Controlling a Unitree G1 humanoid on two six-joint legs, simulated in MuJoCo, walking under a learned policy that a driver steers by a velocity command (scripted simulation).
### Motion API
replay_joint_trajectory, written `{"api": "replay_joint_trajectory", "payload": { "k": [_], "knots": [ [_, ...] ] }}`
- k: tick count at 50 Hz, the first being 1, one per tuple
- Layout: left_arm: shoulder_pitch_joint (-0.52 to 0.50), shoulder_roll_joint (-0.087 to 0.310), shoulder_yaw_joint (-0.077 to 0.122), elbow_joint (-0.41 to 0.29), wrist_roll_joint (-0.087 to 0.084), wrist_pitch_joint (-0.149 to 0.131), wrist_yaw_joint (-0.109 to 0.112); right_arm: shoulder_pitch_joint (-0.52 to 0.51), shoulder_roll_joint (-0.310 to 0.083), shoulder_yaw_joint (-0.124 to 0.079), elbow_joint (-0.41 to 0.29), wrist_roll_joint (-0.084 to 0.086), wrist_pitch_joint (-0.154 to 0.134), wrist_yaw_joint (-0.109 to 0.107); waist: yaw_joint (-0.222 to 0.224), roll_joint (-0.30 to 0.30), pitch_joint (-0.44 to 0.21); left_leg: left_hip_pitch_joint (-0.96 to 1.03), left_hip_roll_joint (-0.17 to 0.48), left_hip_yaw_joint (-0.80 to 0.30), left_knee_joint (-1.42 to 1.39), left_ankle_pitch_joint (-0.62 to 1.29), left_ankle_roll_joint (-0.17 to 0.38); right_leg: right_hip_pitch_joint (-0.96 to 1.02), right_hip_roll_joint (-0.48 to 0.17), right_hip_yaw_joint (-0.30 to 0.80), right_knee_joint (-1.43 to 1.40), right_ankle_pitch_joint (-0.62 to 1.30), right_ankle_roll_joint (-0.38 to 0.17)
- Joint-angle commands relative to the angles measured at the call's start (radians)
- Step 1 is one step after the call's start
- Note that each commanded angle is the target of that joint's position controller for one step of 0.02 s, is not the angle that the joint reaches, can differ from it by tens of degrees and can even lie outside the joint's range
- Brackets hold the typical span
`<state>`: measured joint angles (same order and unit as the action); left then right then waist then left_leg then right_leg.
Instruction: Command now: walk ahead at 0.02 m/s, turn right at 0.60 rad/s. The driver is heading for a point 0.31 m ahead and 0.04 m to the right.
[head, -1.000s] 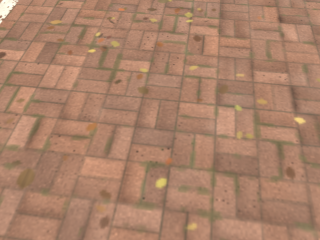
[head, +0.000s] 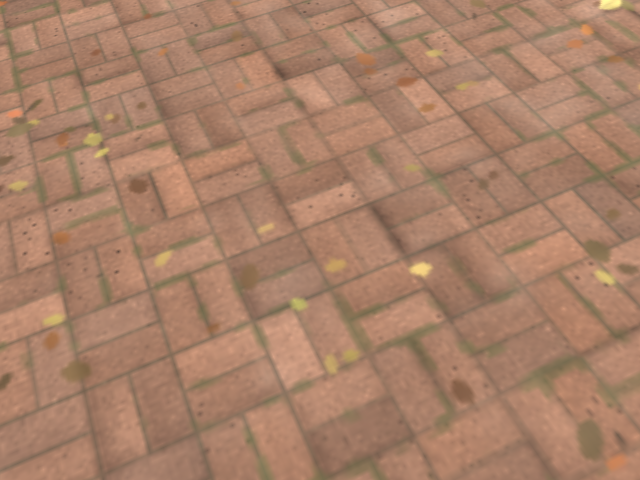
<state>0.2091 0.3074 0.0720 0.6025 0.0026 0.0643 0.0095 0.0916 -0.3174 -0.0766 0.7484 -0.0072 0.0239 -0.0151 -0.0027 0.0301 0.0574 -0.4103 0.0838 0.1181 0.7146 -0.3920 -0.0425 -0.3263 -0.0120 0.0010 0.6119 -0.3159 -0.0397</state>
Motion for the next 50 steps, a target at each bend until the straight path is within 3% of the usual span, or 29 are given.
{"api": "replay_joint_trajectory", "payload": {
  "k": [1,2,3,5,7,10,15,17,19,20,21,22,23,24,25,26,28,30,32,36,38,39,40,41,42,43,46,48,50],
  "knots": [
    [0.056,0.233,0.062,-0.066,0.035,-0.050,0.008,-0.095,-0.099,-0.030,-0.111,0.006,-0.019,-0.008,0.043,-0.210,-0.114,-0.289,-0.063,-0.169,0.412,-0.170,-0.007,0.184,-0.310,0.445,-0.312,0.355,-0.274],
    [-0.007,0.203,0.057,-0.072,0.014,-0.058,0.010,-0.053,-0.102,-0.036,-0.086,0.007,-0.015,-0.014,0.008,-0.165,-0.105,-0.287,-0.051,-0.178,0.405,-0.080,-0.003,0.180,-0.253,0.375,-0.295,0.320,-0.212],
    [-0.041,0.170,0.045,-0.078,-0.003,-0.059,0.014,-0.035,-0.110,-0.041,-0.070,-0.004,-0.013,-0.021,0.000,-0.160,-0.113,-0.281,-0.048,-0.180,0.401,-0.029,-0.009,0.184,-0.229,0.343,-0.283,0.347,-0.181],
    [-0.049,0.147,0.031,-0.085,-0.003,-0.053,0.024,-0.016,-0.098,-0.040,-0.066,-0.006,-0.016,-0.018,-0.014,-0.164,-0.144,-0.216,-0.073,-0.170,0.435,0.032,-0.029,0.163,-0.192,0.307,-0.263,0.462,-0.180],
    [-0.030,0.149,0.032,-0.083,-0.001,-0.050,0.029,-0.022,-0.078,-0.033,-0.069,0.005,-0.019,-0.013,-0.006,-0.156,-0.156,-0.208,-0.084,-0.172,0.352,0.062,-0.040,0.199,-0.176,0.303,-0.248,0.483,-0.181],
    [-0.006,0.171,0.042,-0.080,-0.007,-0.040,0.035,-0.063,-0.055,-0.020,-0.082,0.007,-0.024,-0.006,0.020,-0.172,-0.151,-0.173,-0.097,-0.184,0.172,0.063,-0.048,0.229,-0.167,0.343,-0.224,0.438,-0.182],
    [-0.025,0.186,0.051,-0.091,-0.009,-0.027,0.021,-0.052,-0.072,-0.022,-0.085,0.018,-0.035,0.012,0.029,-0.198,-0.147,-0.039,-0.126,-0.196,-0.001,0.010,-0.033,0.176,-0.163,0.458,-0.201,0.427,-0.195],
    [-0.042,0.184,0.051,-0.094,-0.016,-0.023,0.016,-0.031,-0.077,-0.025,-0.085,0.020,-0.042,0.020,0.021,-0.203,-0.152,0.005,-0.133,-0.200,-0.089,0.016,-0.021,0.186,-0.151,0.504,-0.180,0.459,-0.186],
    [-0.082,0.176,0.049,-0.102,-0.032,-0.019,0.019,0.027,-0.077,-0.030,-0.069,0.017,-0.051,0.025,-0.022,-0.192,-0.160,0.123,-0.130,-0.183,-0.298,0.165,0.004,0.158,-0.107,0.507,-0.138,0.420,-0.141],
    [-0.074,0.154,0.044,-0.103,-0.033,-0.018,0.024,0.060,-0.105,-0.040,-0.060,0.008,-0.053,0.022,-0.026,-0.156,-0.173,0.237,-0.063,-0.215,-0.365,0.286,0.032,0.086,-0.066,0.478,-0.094,0.296,-0.094],
    [-0.017,0.096,0.030,-0.099,-0.015,-0.019,0.022,0.072,-0.172,-0.053,-0.070,-0.008,-0.047,0.015,0.011,0.056,-0.203,0.362,0.147,-0.397,-0.384,0.439,0.112,-0.048,0.042,0.338,0.112,-0.025,-0.031],
    [-0.024,0.136,0.044,-0.125,-0.023,-0.028,0.025,0.059,-0.210,-0.059,-0.062,-0.034,-0.044,0.017,0.025,0.281,-0.129,0.320,0.307,-0.626,-0.412,0.597,0.297,-0.252,0.162,0.178,0.289,-0.351,0.030],
    [0.010,0.214,0.069,-0.098,-0.008,-0.033,0.025,0.021,-0.154,-0.045,-0.090,-0.025,-0.048,0.012,0.025,0.179,-0.122,0.296,0.339,-0.598,-0.410,0.593,0.347,-0.268,0.084,0.186,0.496,-0.326,0.071],
    [0.016,0.231,0.081,-0.071,-0.017,-0.030,0.022,-0.024,-0.104,-0.030,-0.101,-0.018,-0.047,0.004,0.038,0.122,-0.108,0.273,0.272,-0.488,-0.394,0.555,0.303,-0.266,0.071,0.174,0.567,-0.255,0.086],
    [0.031,0.202,0.079,-0.048,-0.020,-0.019,0.024,-0.053,-0.089,-0.026,-0.109,-0.008,-0.043,-0.002,0.047,0.092,-0.093,0.273,0.205,-0.398,-0.384,0.494,0.256,-0.274,0.063,0.159,0.599,-0.200,0.105],
    [0.025,0.178,0.072,-0.048,-0.019,-0.011,0.023,-0.056,-0.080,-0.023,-0.109,0.006,-0.040,-0.009,0.034,0.097,-0.076,0.288,0.186,-0.356,-0.380,0.503,0.248,-0.307,0.056,0.150,0.626,-0.150,0.122],
    [-0.016,0.118,0.051,-0.063,-0.024,-0.010,0.017,-0.012,-0.088,-0.020,-0.096,0.001,-0.030,-0.017,0.005,0.105,-0.075,0.294,0.148,-0.285,-0.387,0.552,0.257,-0.289,0.055,0.104,0.567,-0.115,0.138],
    [-0.058,0.089,0.036,-0.080,-0.021,-0.016,0.016,0.029,-0.104,-0.025,-0.084,-0.003,-0.021,-0.019,-0.025,0.125,-0.103,0.361,0.160,-0.270,-0.378,0.591,0.274,-0.275,0.041,0.082,0.449,-0.123,0.145],
    [-0.072,0.067,0.021,-0.086,-0.010,-0.019,0.012,0.024,-0.126,-0.030,-0.081,0.003,-0.015,-0.013,-0.032,0.141,-0.128,0.360,0.167,-0.245,-0.366,0.605,0.275,-0.184,0.017,0.054,0.304,-0.139,0.140],
    [-0.039,0.078,0.019,-0.067,-0.013,-0.020,0.004,0.032,-0.153,-0.032,-0.061,0.026,-0.009,0.003,-0.026,0.163,-0.131,0.315,0.178,-0.240,-0.337,0.596,0.265,-0.002,0.024,-0.009,0.020,-0.056,0.110],
    [0.023,0.078,0.021,-0.034,-0.008,-0.022,0.000,0.041,-0.125,-0.016,-0.043,0.041,-0.012,0.005,0.013,0.131,-0.123,0.244,0.147,-0.215,-0.286,0.516,0.205,0.170,0.041,-0.026,-0.256,0.163,0.060],
    [0.026,0.110,0.024,-0.041,-0.004,-0.022,0.006,0.092,-0.088,-0.001,-0.023,0.026,-0.023,0.011,0.004,0.059,-0.147,0.162,0.113,-0.184,-0.244,0.395,0.127,0.303,-0.024,0.066,-0.285,0.307,0.031],
    [0.038,0.192,0.035,-0.059,0.008,-0.018,0.020,0.117,-0.019,0.026,-0.042,-0.030,-0.037,0.022,-0.035,-0.207,-0.209,0.029,0.020,-0.091,-0.064,0.046,0.029,0.427,-0.248,0.312,-0.237,0.655,-0.049],
    [-0.002,0.132,0.014,-0.054,0.033,-0.032,0.010,0.045,-0.038,0.022,-0.062,-0.013,-0.035,0.012,-0.002,-0.273,-0.184,0.019,-0.017,-0.117,-0.023,-0.183,-0.010,0.256,-0.322,0.372,-0.255,0.568,-0.202],
    [-0.037,0.096,0.003,-0.059,0.036,-0.050,0.000,0.023,-0.093,0.009,-0.056,0.000,-0.027,0.004,0.011,-0.210,-0.136,0.020,-0.007,-0.136,0.051,-0.189,-0.027,0.217,-0.283,0.348,-0.282,0.468,-0.221],
    [-0.048,0.076,-0.003,-0.038,0.037,-0.063,-0.001,0.019,-0.092,0.005,-0.048,0.004,-0.022,0.002,0.007,-0.214,-0.124,-0.001,-0.008,-0.149,0.085,-0.169,-0.032,0.215,-0.250,0.316,-0.288,0.426,-0.196],
    [-0.089,0.089,-0.004,-0.012,0.017,-0.079,0.002,0.075,-0.085,-0.002,-0.007,0.002,-0.004,-0.007,-0.014,-0.179,-0.101,0.024,-0.007,-0.162,0.137,-0.096,-0.057,0.172,-0.206,0.244,-0.266,0.521,-0.164],
    [-0.055,0.089,-0.001,0.016,0.008,-0.072,0.005,0.094,-0.060,0.007,0.008,0.009,-0.008,0.000,0.004,-0.174,-0.121,0.047,-0.024,-0.120,0.096,-0.049,-0.052,0.180,-0.177,0.232,-0.308,0.246,-0.162],
    [-0.005,0.135,0.016,0.040,-0.005,-0.062,0.008,0.035,-0.077,0.006,-0.009,0.023,-0.020,0.004,0.051,-0.196,-0.055,-0.030,-0.043,-0.094,0.087,-0.063,-0.024,0.184,-0.194,0.314,-0.383,-0.135,-0.181]
  ]
}}
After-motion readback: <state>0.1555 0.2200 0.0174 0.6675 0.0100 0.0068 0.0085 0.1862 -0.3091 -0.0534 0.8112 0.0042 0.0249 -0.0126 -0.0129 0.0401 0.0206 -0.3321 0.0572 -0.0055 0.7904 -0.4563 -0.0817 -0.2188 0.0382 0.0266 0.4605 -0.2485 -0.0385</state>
